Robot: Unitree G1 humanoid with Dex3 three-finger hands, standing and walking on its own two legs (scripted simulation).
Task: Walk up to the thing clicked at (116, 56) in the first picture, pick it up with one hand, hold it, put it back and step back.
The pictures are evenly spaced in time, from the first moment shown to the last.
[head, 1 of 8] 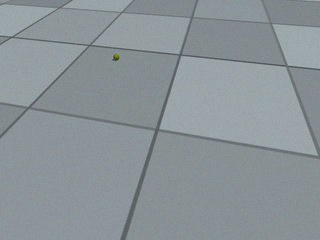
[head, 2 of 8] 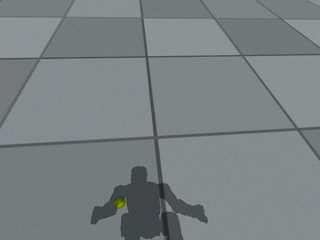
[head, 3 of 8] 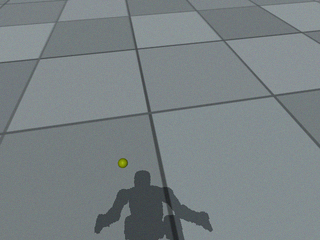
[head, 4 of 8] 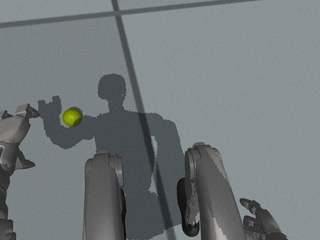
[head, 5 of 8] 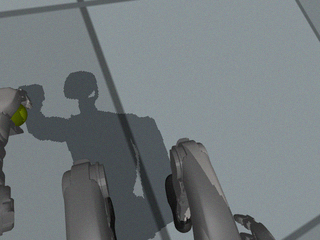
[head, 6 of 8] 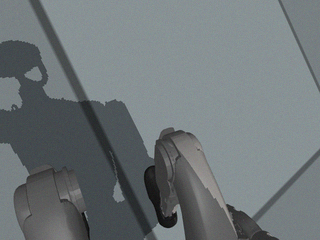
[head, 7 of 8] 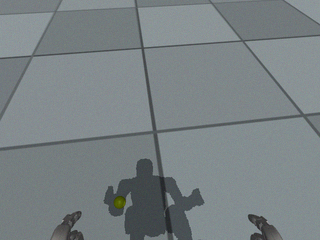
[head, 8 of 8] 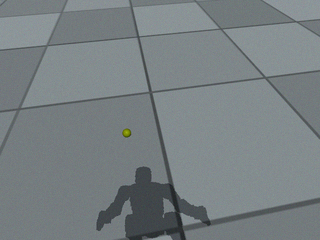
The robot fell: no
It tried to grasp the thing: yes
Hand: left
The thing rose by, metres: 0.69
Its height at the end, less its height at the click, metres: +0.00
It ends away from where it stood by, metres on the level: 0.00
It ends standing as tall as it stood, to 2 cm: yes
